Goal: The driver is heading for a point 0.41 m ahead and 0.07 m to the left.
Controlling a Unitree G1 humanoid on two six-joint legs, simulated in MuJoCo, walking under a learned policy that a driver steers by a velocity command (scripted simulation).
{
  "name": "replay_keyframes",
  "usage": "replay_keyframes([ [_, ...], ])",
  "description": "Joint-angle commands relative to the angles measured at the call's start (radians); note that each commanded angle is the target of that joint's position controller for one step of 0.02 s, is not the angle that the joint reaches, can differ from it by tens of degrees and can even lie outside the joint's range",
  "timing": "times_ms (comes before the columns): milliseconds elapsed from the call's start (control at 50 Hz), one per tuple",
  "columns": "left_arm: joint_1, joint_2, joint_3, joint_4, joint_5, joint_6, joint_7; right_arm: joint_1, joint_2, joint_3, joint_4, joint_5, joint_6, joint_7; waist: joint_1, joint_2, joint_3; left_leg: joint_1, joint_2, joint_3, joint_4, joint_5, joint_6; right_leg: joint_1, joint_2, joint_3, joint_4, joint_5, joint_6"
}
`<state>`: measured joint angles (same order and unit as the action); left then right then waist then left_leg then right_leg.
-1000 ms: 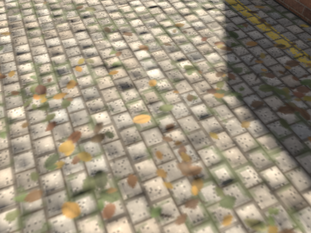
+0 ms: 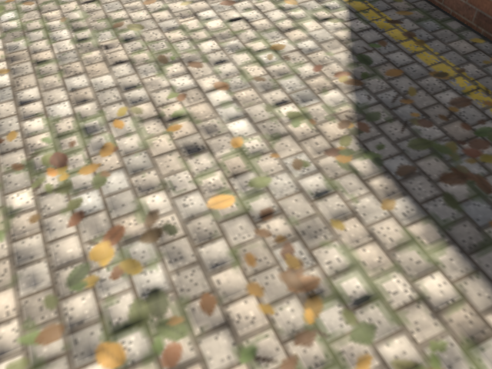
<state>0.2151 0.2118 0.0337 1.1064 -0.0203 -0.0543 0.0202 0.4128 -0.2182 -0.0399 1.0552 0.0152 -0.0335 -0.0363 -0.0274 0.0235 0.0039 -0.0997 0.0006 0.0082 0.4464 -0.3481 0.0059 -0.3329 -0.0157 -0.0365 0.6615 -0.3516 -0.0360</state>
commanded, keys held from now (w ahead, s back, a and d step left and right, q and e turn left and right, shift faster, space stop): no key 0.76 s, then w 0.24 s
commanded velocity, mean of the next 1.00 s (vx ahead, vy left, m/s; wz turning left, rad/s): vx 0.07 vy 0.00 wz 0.00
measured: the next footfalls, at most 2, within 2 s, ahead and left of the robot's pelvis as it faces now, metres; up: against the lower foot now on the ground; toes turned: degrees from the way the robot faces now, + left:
left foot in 0.30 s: +0.07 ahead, +0.12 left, +0.00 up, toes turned +1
left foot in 1.08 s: +0.16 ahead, +0.15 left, +0.00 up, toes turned +4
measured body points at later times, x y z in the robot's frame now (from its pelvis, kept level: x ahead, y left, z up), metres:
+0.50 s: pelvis +0.05 -0.02 +0.00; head +0.07 -0.02 +0.45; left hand +0.10 +0.23 -0.15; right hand +0.08 -0.27 -0.15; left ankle +0.03 +0.12 -0.74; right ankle +0.03 -0.11 -0.74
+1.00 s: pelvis +0.08 +0.01 +0.00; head +0.08 +0.03 +0.45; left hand +0.05 +0.26 -0.16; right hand +0.12 -0.24 -0.14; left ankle +0.06 +0.13 -0.70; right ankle +0.03 -0.11 -0.74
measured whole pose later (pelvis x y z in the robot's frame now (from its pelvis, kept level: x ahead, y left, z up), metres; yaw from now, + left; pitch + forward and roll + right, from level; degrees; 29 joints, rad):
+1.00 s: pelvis +0.08 +0.01 +0.00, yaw +1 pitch +0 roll -1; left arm 0.36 0.22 0.06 1.10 -0.03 -0.06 0.03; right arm 0.27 -0.19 -0.06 1.06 0.04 -0.07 -0.02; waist 0.03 -0.02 0.00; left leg -0.37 0.04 0.04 0.86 -0.50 0.08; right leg -0.13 -0.01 -0.03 0.47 -0.35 -0.02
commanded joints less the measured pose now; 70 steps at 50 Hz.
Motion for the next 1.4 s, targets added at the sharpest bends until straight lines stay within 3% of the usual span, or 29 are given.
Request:
replay_keyframes([
  [20, 0.103, 0.065, 0.022, 0.006, 0.010, -0.003, -0.003, -0.007, -0.123, -0.016, -0.031, 0.007, 0.006, 0.000, 0.078, 0.041, 0.037, -0.177, 0.123, -0.099, -0.035, 0.346, 0.087, 0.233, 0.032, -0.013, -0.220, 0.299, 0.016],
  [40, 0.151, 0.131, 0.034, 0.001, 0.015, 0.007, 0.006, 0.008, -0.097, -0.007, -0.040, -0.015, 0.000, -0.002, 0.073, -0.094, -0.006, -0.233, 0.047, -0.028, 0.104, 0.256, 0.026, 0.330, -0.089, 0.139, -0.243, 0.549, -0.007],
  [60, 0.173, 0.148, 0.025, 0.005, 0.021, 0.013, 0.008, 0.063, 0.000, 0.017, -0.037, -0.027, 0.002, -0.013, 0.050, -0.249, -0.086, -0.248, -0.011, 0.013, 0.233, -0.060, -0.035, 0.348, -0.247, 0.311, -0.259, 0.700, -0.131],
  [80, 0.171, 0.099, 0.008, 0.006, 0.030, 0.008, 0.003, 0.048, -0.004, 0.016, -0.039, -0.015, 0.013, -0.021, 0.058, -0.243, -0.082, -0.245, 0.008, -0.036, 0.334, -0.259, -0.059, 0.298, -0.310, 0.428, -0.301, 0.667, -0.212],
  [100, 0.128, 0.103, 0.005, -0.004, 0.031, -0.001, 0.000, 0.013, -0.043, 0.007, -0.052, -0.003, 0.018, -0.023, 0.048, -0.187, -0.037, -0.294, 0.022, -0.057, 0.434, -0.303, -0.070, 0.274, -0.307, 0.411, -0.307, 0.637, -0.220],
  [140, 0.047, 0.151, 0.013, -0.042, 0.028, -0.016, -0.003, -0.010, -0.058, 0.000, -0.041, -0.006, 0.024, -0.025, 0.026, -0.108, -0.023, -0.329, 0.056, -0.083, 0.513, -0.254, -0.074, 0.236, -0.287, 0.343, -0.303, 0.672, -0.197],
  [160, 0.018, 0.135, 0.007, -0.053, 0.027, -0.019, -0.001, -0.016, -0.059, -0.004, -0.037, -0.007, 0.026, -0.024, 0.011, -0.092, -0.023, -0.303, 0.074, -0.090, 0.491, -0.212, -0.075, 0.209, -0.268, 0.297, -0.305, 0.721, -0.183],
  [200, 0.000, 0.108, 0.000, -0.052, 0.029, -0.011, 0.003, -0.022, -0.037, 0.000, -0.031, 0.000, 0.027, -0.022, -0.004, -0.114, -0.019, -0.240, 0.079, -0.065, 0.358, -0.167, -0.079, 0.178, -0.207, 0.204, -0.304, 0.743, -0.155],
  [260, -0.010, 0.127, 0.005, -0.052, 0.019, 0.010, 0.010, -0.031, -0.035, 0.001, -0.015, 0.005, 0.032, -0.024, -0.013, -0.104, -0.023, -0.122, 0.045, -0.003, 0.116, 0.019, -0.069, 0.155, -0.152, 0.141, -0.276, 0.726, -0.141],
  [300, 0.016, 0.131, 0.010, -0.042, -0.002, 0.016, 0.003, -0.027, -0.059, -0.002, -0.004, -0.013, 0.043, -0.023, -0.015, -0.077, -0.014, -0.010, 0.053, -0.018, -0.026, 0.290, -0.045, 0.108, -0.115, 0.127, -0.288, 0.527, -0.091],
  [340, 0.050, 0.092, 0.011, -0.043, 0.016, 0.017, -0.006, -0.070, -0.123, -0.012, -0.014, -0.008, 0.054, -0.023, 0.048, 0.050, 0.038, -0.026, 0.078, -0.035, 0.013, 0.359, -0.002, 0.074, -0.017, 0.065, -0.322, 0.218, -0.037],
  [380, 0.033, 0.082, 0.011, -0.039, 0.015, 0.023, 0.001, -0.096, -0.082, -0.010, -0.010, -0.008, 0.042, -0.017, 0.029, 0.025, 0.067, -0.079, 0.062, -0.034, 0.007, 0.310, 0.001, 0.111, 0.007, 0.034, -0.287, 0.257, -0.015],
  [480, 0.040, 0.085, 0.013, -0.040, 0.016, 0.040, 0.011, -0.106, -0.076, -0.016, 0.002, -0.009, 0.015, -0.011, 0.033, 0.009, -0.008, -0.064, 0.058, -0.028, 0.010, 0.410, -0.005, 0.196, -0.008, 0.031, -0.232, 0.435, -0.018],
  [620, 0.037, 0.084, 0.013, -0.036, 0.016, 0.049, 0.014, -0.115, -0.073, -0.019, 0.014, -0.009, 0.020, -0.014, 0.029, -0.008, 0.007, -0.069, 0.051, -0.022, 0.002, 0.382, -0.003, 0.190, -0.010, 0.029, -0.231, 0.397, -0.011],
  [760, 0.047, 0.078, 0.011, -0.029, 0.016, 0.051, 0.018, -0.115, -0.065, -0.020, 0.026, -0.011, 0.024, -0.015, 0.028, -0.014, 0.033, -0.079, 0.044, -0.018, -0.012, 0.331, -0.004, 0.172, -0.012, 0.031, -0.243, 0.337, -0.005],
  [800, 0.076, 0.084, 0.017, -0.014, 0.007, 0.054, 0.020, -0.092, -0.056, -0.022, 0.042, -0.003, 0.028, -0.017, 0.030, -0.030, 0.023, -0.098, 0.001, 0.027, 0.027, 0.058, 0.009, 0.169, 0.007, 0.022, -0.245, 0.039, -0.027],
  [860, 0.144, 0.148, 0.038, -0.016, -0.011, 0.038, 0.022, -0.159, -0.031, -0.018, -0.003, 0.007, 0.005, -0.015, 0.070, -0.144, 0.150, -0.332, -0.024, 0.068, 0.209, -0.218, 0.037, 0.120, -0.165, 0.284, -0.405, -0.505, -0.143],
  [880, 0.174, 0.185, 0.050, -0.012, -0.012, 0.025, 0.020, -0.193, -0.011, -0.012, -0.026, 0.011, -0.012, -0.007, 0.082, -0.200, 0.179, -0.388, -0.012, 0.068, 0.324, -0.168, 0.045, 0.120, -0.274, 0.447, -0.486, -0.567, -0.205],
  [920, 0.169, 0.179, 0.052, -0.027, 0.008, -0.009, 0.017, -0.257, -0.034, -0.020, -0.063, 0.021, -0.040, 0.010, 0.086, -0.179, 0.216, -0.526, 0.062, -0.024, 0.521, -0.207, 0.073, 0.138, -0.376, 0.587, -0.540, -0.454, -0.259],
  [980, 0.094, 0.152, 0.046, -0.066, -0.011, -0.030, 0.009, -0.241, -0.064, -0.033, -0.071, 0.027, -0.064, 0.028, 0.045, -0.130, 0.148, -0.521, 0.121, -0.044, 0.396, -0.172, 0.093, 0.212, -0.310, 0.409, -0.499, -0.215, -0.175],
  [1060, 0.067, 0.169, 0.050, -0.079, -0.018, -0.005, 0.002, 0.016, -0.038, -0.054, 0.051, 0.014, -0.058, 0.037, -0.071, -0.086, 0.047, 0.072, -0.049, 0.148, 0.124, 0.113, 0.035, -0.098, -0.127, 0.125, -0.312, -0.101, -0.106],
  [1080, 0.038, 0.137, 0.038, -0.089, -0.014, -0.012, 0.000, 0.112, -0.058, -0.066, 0.072, 0.010, -0.054, 0.034, -0.119, -0.010, 0.032, 0.169, -0.001, 0.061, 0.072, 0.086, 0.052, -0.169, -0.084, 0.066, -0.122, 0.007, -0.070],
  [1100, 0.024, 0.054, 0.016, -0.116, 0.011, -0.019, -0.005, 0.223, -0.158, -0.084, 0.072, 0.005, -0.055, 0.026, -0.138, 0.278, -0.017, 0.235, 0.253, -0.325, -0.106, -0.012, 0.136, -0.290, -0.007, -0.047, 0.306, -0.074, 0.002],
  [1120, 0.036, 0.020, 0.013, -0.150, -0.015, -0.038, -0.004, 0.245, -0.191, -0.073, 0.068, -0.014, -0.075, 0.043, -0.106, 0.341, -0.046, 0.248, 0.409, -0.783, -0.307, -0.213, 0.286, -0.454, 0.071, 0.068, 0.545, -0.216, -0.005],
  [1140, 0.008, 0.058, 0.019, -0.162, -0.043, -0.053, -0.007, 0.129, -0.162, -0.057, 0.045, -0.012, -0.092, 0.048, -0.054, 0.193, 0.054, 0.181, 0.435, -0.771, -0.308, -0.330, 0.290, -0.560, -0.012, 0.126, 0.663, -0.152, -0.033],
  [1180, -0.013, 0.096, 0.028, -0.158, -0.028, -0.065, -0.011, -0.029, -0.100, -0.029, -0.007, -0.010, -0.101, 0.060, -0.005, 0.049, 0.107, 0.083, 0.331, -0.482, -0.291, -0.150, 0.208, -0.542, -0.092, 0.115, 0.613, 0.063, -0.062],
  [1240, -0.003, 0.107, 0.045, -0.142, -0.007, -0.048, -0.016, -0.009, -0.064, -0.013, -0.007, -0.018, -0.090, 0.055, 0.015, 0.068, 0.090, 0.034, 0.230, -0.231, -0.311, 0.187, 0.153, -0.409, -0.120, 0.075, 0.437, 0.187, -0.039],
  [1320, -0.134, 0.059, 0.036, -0.192, 0.003, -0.032, -0.018, 0.034, -0.102, -0.014, -0.007, -0.027, -0.074, 0.024, 0.009, 0.033, 0.102, 0.032, 0.195, -0.083, -0.282, 0.657, 0.147, -0.396, -0.079, 0.019, 0.208, 0.280, 0.007],
  [1400, -0.268, 0.035, 0.019, -0.231, 0.000, -0.024, -0.033, 0.067, -0.119, -0.016, -0.003, -0.021, -0.057, 0.007, -0.023, 0.075, 0.082, -0.019, 0.160, 0.004, -0.252, 0.746, 0.121, -0.210, -0.011, -0.037, -0.032, 0.412, 0.012],
])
